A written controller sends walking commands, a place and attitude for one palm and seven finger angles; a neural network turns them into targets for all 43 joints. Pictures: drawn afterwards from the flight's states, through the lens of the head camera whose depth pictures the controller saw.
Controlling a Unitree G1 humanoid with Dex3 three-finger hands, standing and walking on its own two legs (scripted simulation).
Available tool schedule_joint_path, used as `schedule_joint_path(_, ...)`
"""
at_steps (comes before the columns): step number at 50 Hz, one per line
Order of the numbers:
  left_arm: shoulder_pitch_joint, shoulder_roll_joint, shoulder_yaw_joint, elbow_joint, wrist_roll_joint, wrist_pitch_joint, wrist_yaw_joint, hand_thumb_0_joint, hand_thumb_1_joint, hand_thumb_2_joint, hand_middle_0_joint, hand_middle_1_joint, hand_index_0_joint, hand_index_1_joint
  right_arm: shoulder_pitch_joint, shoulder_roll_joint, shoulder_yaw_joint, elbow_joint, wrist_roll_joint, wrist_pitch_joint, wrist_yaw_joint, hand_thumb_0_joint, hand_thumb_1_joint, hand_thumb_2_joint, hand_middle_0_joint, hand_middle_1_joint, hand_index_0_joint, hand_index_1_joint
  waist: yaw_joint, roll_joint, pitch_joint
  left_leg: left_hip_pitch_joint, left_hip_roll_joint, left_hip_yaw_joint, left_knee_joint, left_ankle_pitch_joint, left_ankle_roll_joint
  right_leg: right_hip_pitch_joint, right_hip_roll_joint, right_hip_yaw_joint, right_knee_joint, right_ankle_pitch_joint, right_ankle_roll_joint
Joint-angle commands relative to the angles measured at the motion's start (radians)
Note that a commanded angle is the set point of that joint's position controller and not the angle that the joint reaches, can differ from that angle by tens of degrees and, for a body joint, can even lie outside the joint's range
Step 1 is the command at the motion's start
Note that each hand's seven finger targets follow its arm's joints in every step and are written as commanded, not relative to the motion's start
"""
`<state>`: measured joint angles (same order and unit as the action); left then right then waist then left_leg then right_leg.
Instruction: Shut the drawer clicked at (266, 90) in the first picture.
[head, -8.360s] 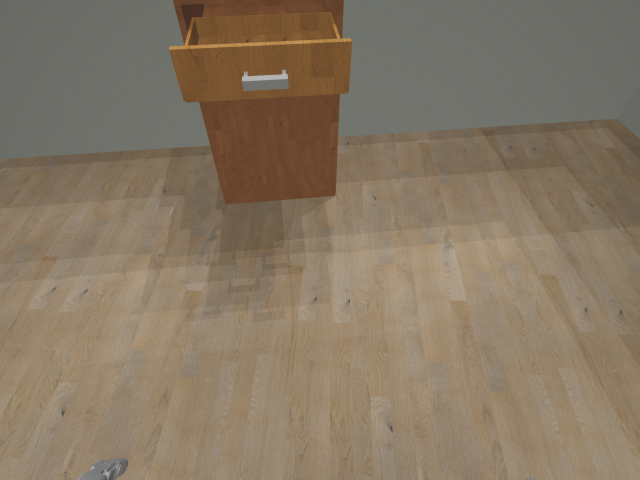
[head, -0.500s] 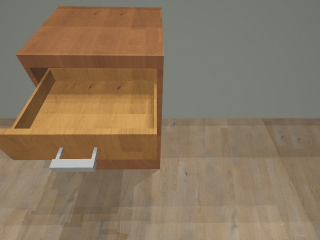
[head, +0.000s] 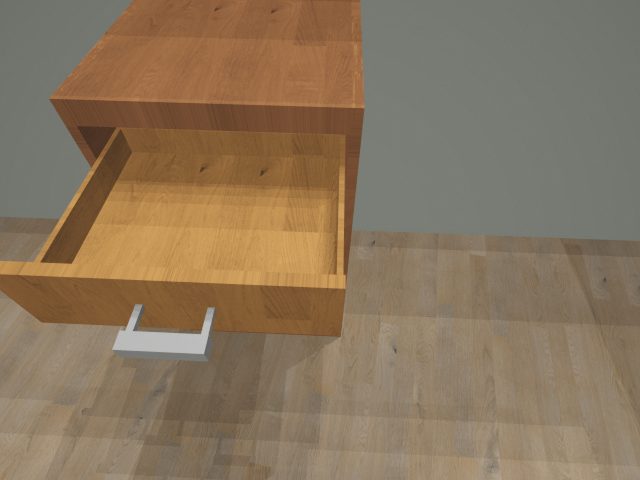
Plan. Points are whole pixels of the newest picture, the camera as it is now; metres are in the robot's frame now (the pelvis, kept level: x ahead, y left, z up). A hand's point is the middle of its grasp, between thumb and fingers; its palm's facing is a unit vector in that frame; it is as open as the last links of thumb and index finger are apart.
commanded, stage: come to a stop and stand still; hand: left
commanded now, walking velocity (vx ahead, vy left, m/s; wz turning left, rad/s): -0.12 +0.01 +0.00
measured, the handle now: (169, 329) +0.30 +0.22 -0.01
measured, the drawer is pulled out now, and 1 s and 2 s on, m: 0.30 0.30 0.29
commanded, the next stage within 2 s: look again from close up in 0.70 s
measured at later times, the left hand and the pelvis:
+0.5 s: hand out of the picture +0.01 +0.19 -0.16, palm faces -0.03 -0.97 -0.24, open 7.3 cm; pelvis -0.04 +0.01 +0.00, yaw -2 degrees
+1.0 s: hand out of the picture -0.03 +0.17 -0.16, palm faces -0.05 -0.98 -0.22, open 7.3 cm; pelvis -0.03 -0.01 +0.01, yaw -2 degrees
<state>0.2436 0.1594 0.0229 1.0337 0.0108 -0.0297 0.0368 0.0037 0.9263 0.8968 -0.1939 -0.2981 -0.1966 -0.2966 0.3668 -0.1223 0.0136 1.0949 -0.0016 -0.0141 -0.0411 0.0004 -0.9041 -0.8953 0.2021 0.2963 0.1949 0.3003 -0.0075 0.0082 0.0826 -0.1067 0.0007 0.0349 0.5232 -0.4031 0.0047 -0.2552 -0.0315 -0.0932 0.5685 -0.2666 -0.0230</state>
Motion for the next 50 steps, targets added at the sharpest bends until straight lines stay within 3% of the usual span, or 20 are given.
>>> schedule_joint_path(1, 0.102, 0.106, 0.009, 0.008, -0.005, 0.003, 0.015, 0.000, 0.900, 0.900, -0.200, -0.300, -0.200, -0.300, 0.078, -0.064, -0.036, -0.020, 0.008, 0.000, -0.008, 0.000, -0.900, -0.900, 0.200, 0.300, 0.200, 0.300, -0.003, -0.168, -0.092, -0.081, 0.067, -0.023, -0.081, 0.325, -0.011, 0.183, -0.193, 0.167, -0.038, 0.884, -0.102)
schedule_joint_path(4, 0.068, 0.090, 0.009, -0.023, -0.007, 0.014, 0.018, 0.000, 0.900, 0.900, -0.200, -0.300, -0.200, -0.300, 0.050, -0.082, -0.040, -0.020, 0.003, -0.006, -0.012, 0.000, -0.900, -0.900, 0.200, 0.300, 0.200, 0.300, 0.006, -0.011, -0.099, -0.009, 0.115, -0.040, -0.114, 0.681, 0.003, 0.140, -0.122, 0.136, -0.007, 0.693, -0.041)
schedule_joint_path(5, 0.060, 0.092, 0.013, -0.028, -0.008, 0.017, 0.020, 0.000, 0.900, 0.900, -0.200, -0.300, -0.200, -0.300, 0.038, -0.092, -0.042, -0.027, 0.001, -0.005, -0.014, 0.000, -0.900, -0.900, 0.200, 0.300, 0.200, 0.300, 0.008, 0.015, -0.115, 0.024, 0.128, -0.042, -0.112, 0.768, 0.007, 0.128, -0.110, 0.132, 0.000, 0.626, -0.036)
schedule_joint_path(7, 0.051, 0.091, 0.013, -0.034, -0.004, 0.024, 0.019, 0.000, 0.900, 0.900, -0.200, -0.300, -0.200, -0.300, 0.010, -0.099, -0.043, -0.032, -0.001, -0.003, -0.015, 0.000, -0.900, -0.900, 0.200, 0.300, 0.200, 0.300, 0.013, 0.017, -0.107, 0.044, 0.142, -0.046, -0.112, 0.809, 0.016, 0.105, -0.093, 0.129, -0.014, 0.533, -0.028)
schedule_joint_path(12, 0.039, 0.086, 0.008, -0.041, 0.000, 0.031, 0.016, 0.000, 0.900, 0.900, -0.200, -0.300, -0.200, -0.300, -0.021, -0.101, -0.036, -0.049, -0.003, 0.000, -0.008, 0.000, -0.900, -0.900, 0.200, 0.300, 0.200, 0.300, 0.012, -0.011, -0.102, 0.012, 0.132, -0.047, -0.155, 0.567, 0.018, 0.122, -0.088, 0.146, -0.074, 0.425, -0.026)
schedule_joint_path(13, 0.132, 0.153, 0.022, -0.005, 0.004, 0.011, 0.043, 0.000, 0.900, 0.900, -0.200, -0.300, -0.200, -0.300, -0.129, -0.197, -0.068, -0.125, 0.009, -0.006, 0.007, 0.000, -0.900, -0.900, 0.200, 0.300, 0.200, 0.300, 0.047, -0.021, -0.134, -0.054, 0.149, 0.004, 0.072, 0.562, -0.003, 0.133, -0.136, 0.141, -0.067, 0.692, -0.003)
schedule_joint_path(14, 0.098, 0.181, 0.028, -0.051, 0.003, -0.001, 0.038, 0.000, 0.900, 0.900, -0.200, -0.300, -0.200, -0.300, -0.072, -0.128, -0.061, -0.162, 0.000, -0.004, 0.013, 0.000, -0.900, -0.900, 0.200, 0.300, 0.200, 0.300, 0.007, -0.041, -0.200, -0.137, 0.064, -0.018, 0.053, 0.221, -0.003, 0.203, -0.198, 0.244, -0.055, 0.719, -0.059)
schedule_joint_path(15, 0.057, 0.167, 0.015, -0.057, 0.002, -0.003, 0.031, 0.000, 0.900, 0.900, -0.200, -0.300, -0.200, -0.300, -0.056, -0.098, -0.053, -0.153, 0.002, 0.001, 0.013, 0.000, -0.900, -0.900, 0.200, 0.300, 0.200, 0.300, -0.013, -0.081, -0.191, -0.123, 0.058, -0.012, 0.002, 0.044, -0.005, 0.143, -0.227, 0.248, -0.090, 0.562, -0.086)
schedule_joint_path(16, 0.019, 0.154, 0.009, -0.078, 0.005, 0.001, 0.025, 0.000, 0.900, 0.900, -0.200, -0.300, -0.200, -0.300, -0.019, -0.089, -0.050, -0.153, 0.000, 0.002, 0.015, 0.000, -0.900, -0.900, 0.200, 0.300, 0.200, 0.300, -0.034, -0.033, -0.174, -0.076, 0.056, -0.021, -0.061, 0.090, 0.002, 0.075, -0.190, 0.222, -0.087, 0.387, -0.085)
schedule_joint_path(17, -0.012, 0.141, 0.005, -0.087, 0.001, 0.005, 0.017, 0.000, 0.900, 0.900, -0.200, -0.300, -0.200, -0.300, -0.003, -0.100, -0.043, -0.148, -0.010, -0.002, 0.018, 0.000, -0.900, -0.900, 0.200, 0.300, 0.200, 0.300, -0.034, 0.063, -0.130, -0.052, 0.080, -0.027, -0.096, 0.182, 0.013, 0.020, -0.133, 0.191, -0.074, 0.259, -0.072)
schedule_joint_path(19, -0.007, 0.126, -0.003, -0.086, 0.001, 0.015, 0.007, 0.000, 0.900, 0.900, -0.200, -0.300, -0.200, -0.300, -0.035, -0.136, -0.039, -0.161, -0.017, -0.009, 0.017, 0.000, -0.900, -0.900, 0.200, 0.300, 0.200, 0.300, -0.006, 0.130, -0.049, -0.131, 0.137, -0.088, -0.143, 0.309, 0.038, 0.024, -0.060, 0.128, -0.064, 0.144, -0.035)
schedule_joint_path(21, 0.008, 0.116, -0.010, -0.073, 0.001, 0.020, 0.001, 0.000, 0.900, 0.900, -0.200, -0.300, -0.200, -0.300, -0.058, -0.152, -0.031, -0.174, -0.014, -0.009, 0.015, 0.000, -0.900, -0.900, 0.200, 0.300, 0.200, 0.300, 0.005, 0.033, 0.004, -0.172, 0.131, -0.087, -0.167, 0.218, 0.041, 0.028, -0.053, 0.133, -0.099, 0.088, -0.029)
schedule_joint_path(22, 0.006, 0.122, -0.011, -0.069, 0.000, 0.021, -0.002, 0.000, 0.900, 0.900, -0.200, -0.300, -0.200, -0.300, -0.051, -0.154, -0.029, -0.174, -0.015, -0.009, 0.015, 0.000, -0.900, -0.900, 0.200, 0.300, 0.200, 0.300, 0.003, 0.038, 0.009, -0.170, 0.130, -0.091, -0.192, 0.173, 0.042, 0.027, -0.054, 0.139, -0.113, 0.063, -0.029)
schedule_joint_path(26, 0.021, 0.133, -0.012, -0.062, 0.000, 0.022, -0.007, 0.000, 0.900, 0.900, -0.200, -0.300, -0.200, -0.300, -0.025, -0.166, -0.020, -0.153, -0.017, -0.004, 0.022, 0.000, -0.900, -0.900, 0.200, 0.300, 0.200, 0.300, -0.001, -0.046, 0.063, -0.198, 0.093, -0.077, -0.214, -0.003, 0.040, -0.023, -0.065, 0.190, -0.190, -0.113, -0.031)
schedule_joint_path(28, 0.031, 0.137, -0.010, -0.057, 0.000, 0.021, -0.008, 0.000, 0.900, 0.900, -0.200, -0.300, -0.200, -0.300, -0.013, -0.164, -0.017, -0.138, -0.019, -0.005, 0.023, 0.000, -0.900, -0.900, 0.200, 0.300, 0.200, 0.300, -0.001, -0.009, 0.049, -0.188, 0.089, -0.076, -0.228, -0.009, 0.042, -0.024, -0.063, 0.190, -0.195, -0.127, -0.031)
schedule_joint_path(31, 0.047, 0.136, -0.011, -0.043, -0.002, 0.014, -0.008, 0.000, 0.900, 0.900, -0.200, -0.300, -0.200, -0.300, 0.008, -0.160, -0.011, -0.115, -0.017, -0.009, 0.024, 0.000, -0.900, -0.900, 0.200, 0.300, 0.200, 0.300, -0.002, -0.050, 0.009, -0.160, 0.080, -0.062, -0.208, 0.031, 0.039, -0.003, -0.074, 0.204, -0.208, -0.119, -0.032)
schedule_joint_path(33, 0.050, 0.132, -0.012, -0.034, -0.004, 0.013, -0.008, 0.000, 0.900, 0.900, -0.200, -0.300, -0.200, -0.300, 0.018, -0.153, -0.008, -0.097, -0.016, -0.011, 0.023, 0.000, -0.900, -0.900, 0.200, 0.300, 0.200, 0.300, -0.002, -0.027, 0.003, -0.152, 0.084, -0.063, -0.213, 0.043, 0.038, 0.003, -0.072, 0.196, -0.204, -0.098, -0.031)
schedule_joint_path(39, 0.071, 0.116, -0.018, 0.009, -0.007, 0.003, -0.005, 0.000, 0.900, 0.900, -0.200, -0.300, -0.200, -0.300, 0.049, -0.129, -0.001, -0.039, -0.011, -0.018, 0.019, 0.000, -0.900, -0.900, 0.200, 0.300, 0.200, 0.300, -0.001, -0.032, -0.028, -0.127, 0.089, -0.050, -0.199, 0.135, 0.030, 0.054, -0.085, 0.185, -0.185, 0.040, -0.036)
schedule_joint_path(42, 0.075, 0.105, -0.020, 0.031, -0.008, 0.001, -0.003, 0.000, 0.900, 0.900, -0.200, -0.300, -0.200, -0.300, 0.063, -0.115, 0.003, -0.010, -0.010, -0.020, 0.016, 0.000, -0.900, -0.900, 0.200, 0.300, 0.200, 0.300, 0.000, -0.005, -0.026, -0.116, 0.097, -0.050, -0.208, 0.183, 0.027, 0.072, -0.085, 0.169, -0.168, 0.117, -0.040)
schedule_joint_path(50, 0.088, 0.085, -0.024, 0.065, -0.008, 0.001, 0.003, 0.000, 0.900, 0.900, -0.200, -0.300, -0.200, -0.300, 0.073, -0.098, 0.005, 0.027, -0.008, -0.018, 0.008, 0.000, -0.900, -0.900, 0.200, 0.300, 0.200, 0.300, 0.001, -0.009, -0.010, -0.104, 0.100, -0.039, -0.197, 0.206, 0.020, 0.081, -0.089, 0.167, -0.162, 0.191, -0.041)
